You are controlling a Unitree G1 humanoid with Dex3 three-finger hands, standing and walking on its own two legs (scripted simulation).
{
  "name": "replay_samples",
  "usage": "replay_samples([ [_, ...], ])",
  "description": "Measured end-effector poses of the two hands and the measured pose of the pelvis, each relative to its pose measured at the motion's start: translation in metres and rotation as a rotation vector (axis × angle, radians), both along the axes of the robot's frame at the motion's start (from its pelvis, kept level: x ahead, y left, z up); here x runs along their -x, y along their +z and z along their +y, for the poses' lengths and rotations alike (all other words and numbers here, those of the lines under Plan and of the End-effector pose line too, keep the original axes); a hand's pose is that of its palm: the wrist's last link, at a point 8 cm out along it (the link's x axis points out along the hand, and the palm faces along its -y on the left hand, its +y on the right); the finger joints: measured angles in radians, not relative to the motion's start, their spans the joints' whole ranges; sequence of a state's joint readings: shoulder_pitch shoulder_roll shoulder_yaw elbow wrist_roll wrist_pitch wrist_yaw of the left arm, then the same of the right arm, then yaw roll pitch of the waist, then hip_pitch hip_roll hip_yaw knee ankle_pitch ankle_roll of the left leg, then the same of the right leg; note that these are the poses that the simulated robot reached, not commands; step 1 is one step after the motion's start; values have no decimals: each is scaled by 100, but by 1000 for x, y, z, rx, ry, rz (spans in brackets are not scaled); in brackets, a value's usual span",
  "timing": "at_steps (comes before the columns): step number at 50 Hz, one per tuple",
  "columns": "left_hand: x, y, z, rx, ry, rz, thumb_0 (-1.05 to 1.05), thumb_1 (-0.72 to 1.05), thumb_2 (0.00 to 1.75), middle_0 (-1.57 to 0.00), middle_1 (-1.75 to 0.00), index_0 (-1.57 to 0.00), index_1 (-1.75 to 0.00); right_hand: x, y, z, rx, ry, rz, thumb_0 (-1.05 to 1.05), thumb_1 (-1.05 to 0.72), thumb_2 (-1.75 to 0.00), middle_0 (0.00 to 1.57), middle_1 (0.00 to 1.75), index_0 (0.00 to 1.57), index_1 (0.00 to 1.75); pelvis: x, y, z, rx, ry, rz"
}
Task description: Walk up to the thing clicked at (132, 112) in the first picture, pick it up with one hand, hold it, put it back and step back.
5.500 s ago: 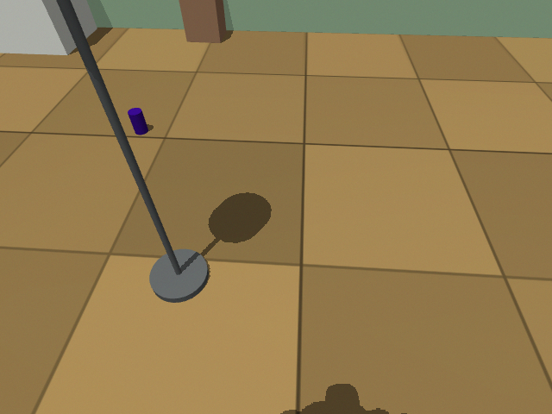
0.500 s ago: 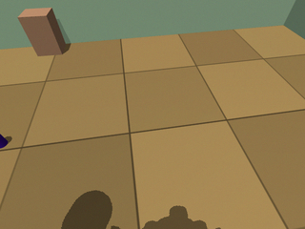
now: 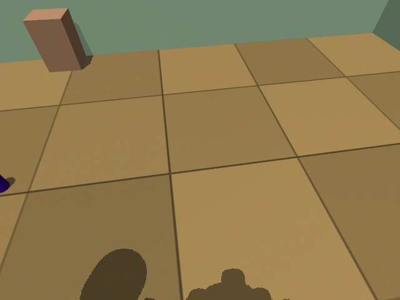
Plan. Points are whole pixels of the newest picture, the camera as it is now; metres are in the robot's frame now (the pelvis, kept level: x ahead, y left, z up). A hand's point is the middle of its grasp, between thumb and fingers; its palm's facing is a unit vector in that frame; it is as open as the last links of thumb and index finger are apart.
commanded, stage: stand
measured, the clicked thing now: out of the picture +0.90 +1.23 -0.71
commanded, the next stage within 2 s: walk up in 0.90 s
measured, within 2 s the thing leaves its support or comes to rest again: neither
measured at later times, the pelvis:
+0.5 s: pelvis +0.01 +0.01 +0.00, yaw +0 degrees
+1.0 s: pelvis +0.02 +0.01 +0.00, yaw +2 degrees
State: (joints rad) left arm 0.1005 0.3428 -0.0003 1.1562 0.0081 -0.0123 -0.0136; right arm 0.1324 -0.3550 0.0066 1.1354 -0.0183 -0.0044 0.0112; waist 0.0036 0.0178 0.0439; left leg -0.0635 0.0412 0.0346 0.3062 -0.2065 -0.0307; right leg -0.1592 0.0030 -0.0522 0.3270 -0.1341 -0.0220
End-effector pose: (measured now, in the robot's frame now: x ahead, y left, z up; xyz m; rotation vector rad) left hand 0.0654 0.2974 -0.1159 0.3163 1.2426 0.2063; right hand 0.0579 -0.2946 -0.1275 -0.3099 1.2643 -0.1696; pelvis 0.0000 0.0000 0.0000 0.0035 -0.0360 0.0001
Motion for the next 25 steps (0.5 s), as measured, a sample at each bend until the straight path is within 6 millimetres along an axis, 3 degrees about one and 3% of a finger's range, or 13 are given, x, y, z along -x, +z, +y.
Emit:
replay_samples([
  [25, -19, 1, 4, 2, -11, -23, 0, 91, 90, -20, -30, -21, -30, -16, 3, 5, 8, 6, -18, 1, -91, -90, 20, 29, 20, 30, -10, 0, 5, 3, 1, 4],
])
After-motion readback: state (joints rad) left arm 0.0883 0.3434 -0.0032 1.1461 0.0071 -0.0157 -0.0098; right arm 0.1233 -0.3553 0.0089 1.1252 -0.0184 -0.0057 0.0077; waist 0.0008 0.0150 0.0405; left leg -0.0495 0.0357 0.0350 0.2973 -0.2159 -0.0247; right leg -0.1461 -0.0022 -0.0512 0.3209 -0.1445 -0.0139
